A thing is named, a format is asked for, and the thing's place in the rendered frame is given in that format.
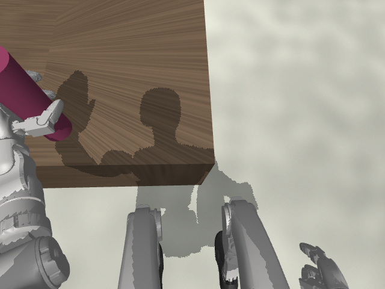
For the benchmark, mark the right robot hand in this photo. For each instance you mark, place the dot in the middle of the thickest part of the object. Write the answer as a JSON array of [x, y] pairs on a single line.
[[326, 276]]

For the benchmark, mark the left robot hand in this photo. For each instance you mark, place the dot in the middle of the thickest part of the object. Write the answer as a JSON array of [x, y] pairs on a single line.
[[12, 126]]

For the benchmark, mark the right robot foot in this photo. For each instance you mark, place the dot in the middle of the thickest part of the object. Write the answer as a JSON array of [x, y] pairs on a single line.
[[219, 256]]

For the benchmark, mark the bottle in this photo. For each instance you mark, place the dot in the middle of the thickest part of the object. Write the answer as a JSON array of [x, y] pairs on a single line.
[[21, 95]]

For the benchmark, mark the left robot arm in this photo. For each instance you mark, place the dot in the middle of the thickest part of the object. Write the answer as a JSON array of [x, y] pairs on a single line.
[[30, 258]]

